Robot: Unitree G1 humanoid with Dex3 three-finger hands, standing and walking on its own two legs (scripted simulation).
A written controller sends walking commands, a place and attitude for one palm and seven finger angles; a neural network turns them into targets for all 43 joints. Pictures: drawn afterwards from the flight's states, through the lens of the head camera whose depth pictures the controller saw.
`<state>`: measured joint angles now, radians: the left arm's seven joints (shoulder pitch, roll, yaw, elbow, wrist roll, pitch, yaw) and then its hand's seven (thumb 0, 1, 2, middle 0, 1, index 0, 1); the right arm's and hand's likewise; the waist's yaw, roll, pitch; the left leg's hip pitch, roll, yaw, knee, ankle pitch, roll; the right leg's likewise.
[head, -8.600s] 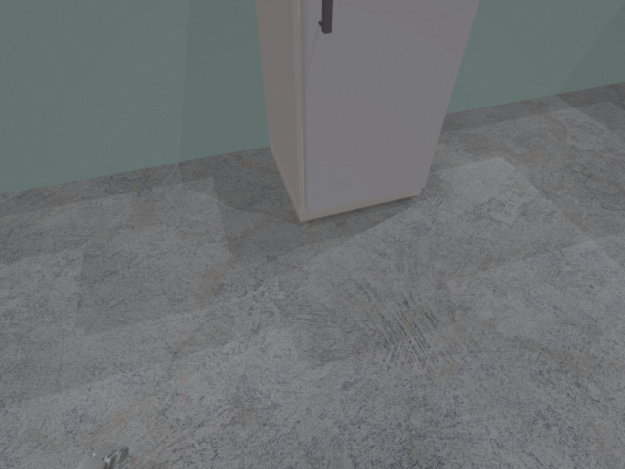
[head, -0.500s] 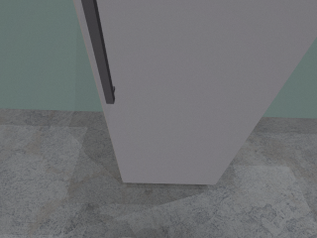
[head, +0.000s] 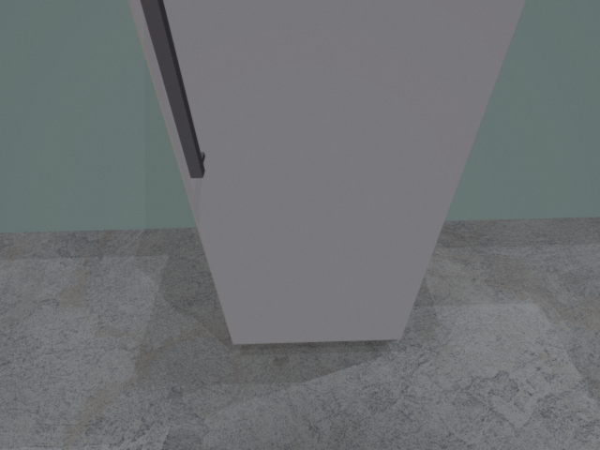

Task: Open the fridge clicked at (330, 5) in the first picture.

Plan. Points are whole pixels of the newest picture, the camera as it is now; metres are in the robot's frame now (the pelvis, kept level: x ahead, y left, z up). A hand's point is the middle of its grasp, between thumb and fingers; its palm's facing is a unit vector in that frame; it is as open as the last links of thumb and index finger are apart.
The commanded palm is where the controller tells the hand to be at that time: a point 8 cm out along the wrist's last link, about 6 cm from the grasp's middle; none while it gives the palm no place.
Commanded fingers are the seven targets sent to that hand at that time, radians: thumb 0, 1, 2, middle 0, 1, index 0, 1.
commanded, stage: come to a stop and stand still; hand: left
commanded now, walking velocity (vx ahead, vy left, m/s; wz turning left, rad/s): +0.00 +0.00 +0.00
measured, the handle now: (176, 74) +0.57 +0.22 +0.26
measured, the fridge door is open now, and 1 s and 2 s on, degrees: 0 0 0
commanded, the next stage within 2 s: look again from close up in 0.74 s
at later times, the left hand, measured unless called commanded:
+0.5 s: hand out of the picture -0.08 +0.17 -0.16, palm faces +0.03 -0.98 -0.20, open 7.3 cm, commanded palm none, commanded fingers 0.00 0.90 0.90 -0.20 -0.30 -0.20 -0.30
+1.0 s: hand out of the picture -0.11 +0.17 -0.16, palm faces +0.03 -0.99 -0.17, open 7.4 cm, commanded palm none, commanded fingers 0.00 0.90 0.90 -0.20 -0.30 -0.20 -0.30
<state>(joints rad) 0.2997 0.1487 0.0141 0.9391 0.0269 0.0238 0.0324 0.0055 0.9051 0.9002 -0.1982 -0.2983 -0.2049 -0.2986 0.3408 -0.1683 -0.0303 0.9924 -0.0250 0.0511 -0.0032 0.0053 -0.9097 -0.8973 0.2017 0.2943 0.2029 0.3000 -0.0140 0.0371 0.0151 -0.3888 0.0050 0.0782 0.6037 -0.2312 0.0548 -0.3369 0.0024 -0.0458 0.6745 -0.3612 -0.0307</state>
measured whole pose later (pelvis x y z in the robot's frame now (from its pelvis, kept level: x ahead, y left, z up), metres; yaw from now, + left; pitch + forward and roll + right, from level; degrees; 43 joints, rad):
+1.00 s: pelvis -0.09 +0.01 +0.01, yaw +1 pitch +0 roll +0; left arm 0.34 0.13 0.00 1.08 0.02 0.00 0.02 0.01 0.91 0.90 -0.20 -0.30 -0.20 -0.30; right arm 0.31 -0.14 -0.01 1.06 -0.02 0.00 -0.02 0.00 -0.91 -0.90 0.20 0.29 0.20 0.30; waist 0.00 0.00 0.01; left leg -0.29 -0.02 0.06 0.49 -0.20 0.04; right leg -0.29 0.01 0.01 0.50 -0.21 -0.01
